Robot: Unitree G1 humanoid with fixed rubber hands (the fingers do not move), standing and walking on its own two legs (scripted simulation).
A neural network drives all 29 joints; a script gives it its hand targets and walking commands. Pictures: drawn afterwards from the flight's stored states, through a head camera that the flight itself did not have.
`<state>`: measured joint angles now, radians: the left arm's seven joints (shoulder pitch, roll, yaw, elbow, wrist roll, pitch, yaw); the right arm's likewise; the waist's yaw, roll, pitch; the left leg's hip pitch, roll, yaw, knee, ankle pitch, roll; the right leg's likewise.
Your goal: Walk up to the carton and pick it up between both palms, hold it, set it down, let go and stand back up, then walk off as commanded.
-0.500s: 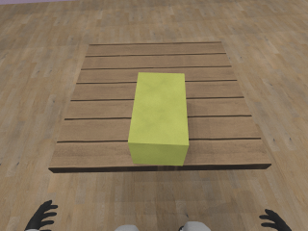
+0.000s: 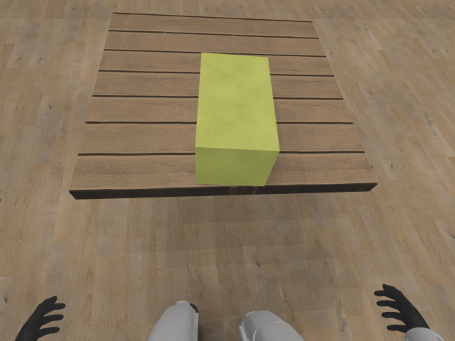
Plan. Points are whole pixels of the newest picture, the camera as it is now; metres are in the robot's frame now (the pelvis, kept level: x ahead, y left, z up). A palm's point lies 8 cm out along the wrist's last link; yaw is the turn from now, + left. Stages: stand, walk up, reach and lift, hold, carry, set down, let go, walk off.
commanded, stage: walk off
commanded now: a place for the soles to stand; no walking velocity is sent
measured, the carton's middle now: (232, 118) +0.62 -0.04 -0.09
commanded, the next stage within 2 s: none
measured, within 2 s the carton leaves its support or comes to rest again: neither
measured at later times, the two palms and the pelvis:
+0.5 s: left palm out of the picture -0.04 +0.30 -0.04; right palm out of the picture -0.06 -0.37 -0.10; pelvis -0.17 -0.03 +0.01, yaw +1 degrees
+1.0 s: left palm out of the picture -0.26 +0.34 -0.11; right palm out of the picture -0.19 -0.33 -0.05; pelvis -0.34 -0.01 +0.00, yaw +3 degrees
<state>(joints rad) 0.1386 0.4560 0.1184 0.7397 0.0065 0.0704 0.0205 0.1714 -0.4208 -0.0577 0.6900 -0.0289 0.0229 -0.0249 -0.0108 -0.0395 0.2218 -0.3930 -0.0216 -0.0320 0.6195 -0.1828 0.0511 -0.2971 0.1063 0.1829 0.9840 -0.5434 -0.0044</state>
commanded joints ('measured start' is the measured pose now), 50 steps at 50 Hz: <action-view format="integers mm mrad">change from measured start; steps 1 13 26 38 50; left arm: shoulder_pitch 148 -108 82 124 209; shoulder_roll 149 171 158 140 141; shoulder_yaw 30 39 23 21 13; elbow -35 -134 -84 0 20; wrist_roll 4 26 -2 -18 2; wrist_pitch -6 -42 -10 -16 0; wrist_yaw -13 -2 -19 -3 -24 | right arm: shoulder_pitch -14 92 141 0 -14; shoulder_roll -257 -222 -157 -174 -237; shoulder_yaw -73 -68 -34 -41 -82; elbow -47 41 71 -11 -41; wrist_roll -7 36 24 -2 4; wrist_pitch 3 18 -6 -14 18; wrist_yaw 11 8 7 5 11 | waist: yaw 2 -24 44 -4 -9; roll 288 -107 -249 218 298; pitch -249 -61 -268 -181 -263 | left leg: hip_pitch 155 -74 139 294 180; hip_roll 257 -128 -22 198 259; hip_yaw -304 -185 21 -199 -326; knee -239 698 -102 -146 -291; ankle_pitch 9 -243 -181 464 -121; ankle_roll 138 -37 -20 150 152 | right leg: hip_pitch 16 -162 216 -216 52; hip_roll -37 -284 -296 33 -45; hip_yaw -83 74 64 18 -113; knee -133 -651 -506 189 -246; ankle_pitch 15 264 485 31 -31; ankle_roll -18 -202 -145 14 -14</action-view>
